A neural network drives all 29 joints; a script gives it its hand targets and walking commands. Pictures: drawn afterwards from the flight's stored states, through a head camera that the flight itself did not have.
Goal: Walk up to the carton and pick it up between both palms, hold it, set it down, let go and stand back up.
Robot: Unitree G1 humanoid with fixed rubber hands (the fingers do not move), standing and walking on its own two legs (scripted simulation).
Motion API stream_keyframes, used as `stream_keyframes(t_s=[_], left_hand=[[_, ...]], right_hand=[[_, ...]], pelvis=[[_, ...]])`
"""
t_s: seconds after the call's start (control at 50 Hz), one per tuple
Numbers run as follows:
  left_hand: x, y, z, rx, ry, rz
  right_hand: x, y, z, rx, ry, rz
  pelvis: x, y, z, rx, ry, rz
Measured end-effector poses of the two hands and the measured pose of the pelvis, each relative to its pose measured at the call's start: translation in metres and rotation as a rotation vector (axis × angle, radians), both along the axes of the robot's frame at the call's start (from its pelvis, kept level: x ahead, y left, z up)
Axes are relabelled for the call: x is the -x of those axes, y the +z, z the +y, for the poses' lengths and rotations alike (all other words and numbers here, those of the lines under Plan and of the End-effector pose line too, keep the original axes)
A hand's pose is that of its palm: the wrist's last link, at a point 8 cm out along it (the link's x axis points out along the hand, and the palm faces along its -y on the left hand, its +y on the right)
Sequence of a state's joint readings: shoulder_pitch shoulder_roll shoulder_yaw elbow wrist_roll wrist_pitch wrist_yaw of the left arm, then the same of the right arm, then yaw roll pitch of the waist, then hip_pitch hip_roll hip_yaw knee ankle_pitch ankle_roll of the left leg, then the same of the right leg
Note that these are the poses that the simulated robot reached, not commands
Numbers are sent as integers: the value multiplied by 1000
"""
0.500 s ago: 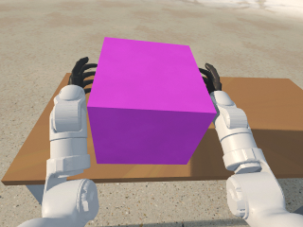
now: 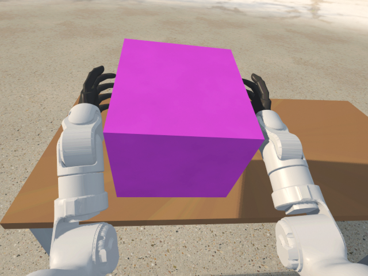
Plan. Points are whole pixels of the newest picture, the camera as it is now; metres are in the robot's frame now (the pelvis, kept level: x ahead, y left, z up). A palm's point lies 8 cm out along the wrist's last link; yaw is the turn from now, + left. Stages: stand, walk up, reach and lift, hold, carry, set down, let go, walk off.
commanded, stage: hold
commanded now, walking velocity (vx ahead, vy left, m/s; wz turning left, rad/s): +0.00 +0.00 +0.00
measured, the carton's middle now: (176, 119) +0.39 +0.00 +0.19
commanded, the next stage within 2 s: set down in 1.80 s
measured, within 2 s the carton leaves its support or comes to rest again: neither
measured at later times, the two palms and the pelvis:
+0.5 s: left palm (93, 107) +0.36 +0.17 +0.24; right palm (257, 113) +0.36 -0.17 +0.23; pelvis +0.00 +0.00 +0.00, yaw +0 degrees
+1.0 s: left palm (93, 111) +0.36 +0.17 +0.23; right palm (256, 114) +0.37 -0.17 +0.22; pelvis +0.00 +0.00 +0.00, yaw -1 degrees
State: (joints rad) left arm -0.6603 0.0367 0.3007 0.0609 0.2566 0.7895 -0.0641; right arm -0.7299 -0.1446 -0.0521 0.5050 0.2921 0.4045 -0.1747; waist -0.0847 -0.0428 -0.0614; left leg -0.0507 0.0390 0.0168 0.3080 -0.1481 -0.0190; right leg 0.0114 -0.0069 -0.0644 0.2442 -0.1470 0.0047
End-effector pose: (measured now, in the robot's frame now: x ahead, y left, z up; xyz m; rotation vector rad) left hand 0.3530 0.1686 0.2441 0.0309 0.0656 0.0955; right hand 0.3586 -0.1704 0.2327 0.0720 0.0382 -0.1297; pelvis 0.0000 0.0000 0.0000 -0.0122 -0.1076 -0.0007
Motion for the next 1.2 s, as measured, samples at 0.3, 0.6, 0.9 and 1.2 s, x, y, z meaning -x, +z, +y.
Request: stream_keyframes(t_s=[0.3, 0.6, 0.9, 1.2], left_hand=[[-1, -2, 5, -1, 2, 43], [-6, -10, 0, 2, -4, 68], [-10, -12, -1, -15, -3, 51], [-7, -16, 1, -7, -4, 71]], right_hand=[[-3, -1, 4, 1, 6, 43], [-5, -8, 0, 24, -3, 68], [-9, -14, -1, 19, -1, 51], [-7, -13, 1, 26, -1, 71]], pelvis=[[6, 0, 0, -1, 0, 4], [2, 0, -1, -1, -3, -21], [-1, 1, -1, -1, -7, -4], [2, 0, -1, -2, -9, -14]])
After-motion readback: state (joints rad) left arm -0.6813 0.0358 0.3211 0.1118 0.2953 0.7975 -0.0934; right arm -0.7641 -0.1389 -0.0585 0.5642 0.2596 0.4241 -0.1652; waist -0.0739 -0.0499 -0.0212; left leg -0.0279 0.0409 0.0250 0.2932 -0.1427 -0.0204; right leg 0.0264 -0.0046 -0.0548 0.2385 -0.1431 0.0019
